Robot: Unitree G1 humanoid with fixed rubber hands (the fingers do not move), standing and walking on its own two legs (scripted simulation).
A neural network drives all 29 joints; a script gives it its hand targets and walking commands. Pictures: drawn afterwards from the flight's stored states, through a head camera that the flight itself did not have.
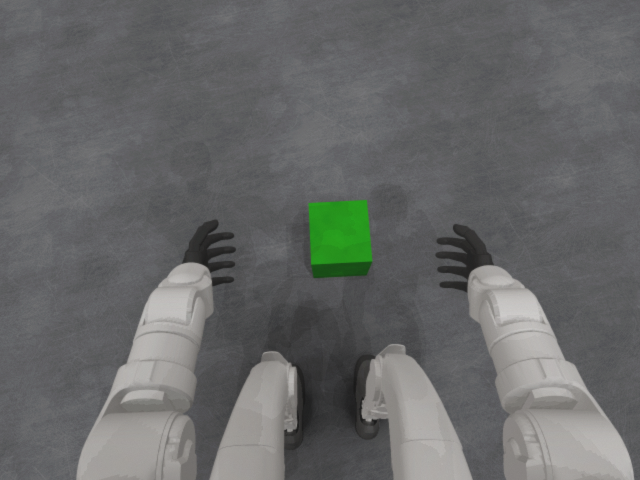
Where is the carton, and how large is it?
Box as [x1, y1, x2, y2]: [309, 200, 371, 277]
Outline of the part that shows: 366,200 309,203 311,265 314,277 366,274 371,263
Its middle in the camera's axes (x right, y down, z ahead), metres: +0.05 -0.01 +1.06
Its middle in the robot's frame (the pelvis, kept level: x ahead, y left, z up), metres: +0.56 -0.03 -0.61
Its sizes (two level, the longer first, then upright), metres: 0.165 0.152 0.162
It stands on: the floor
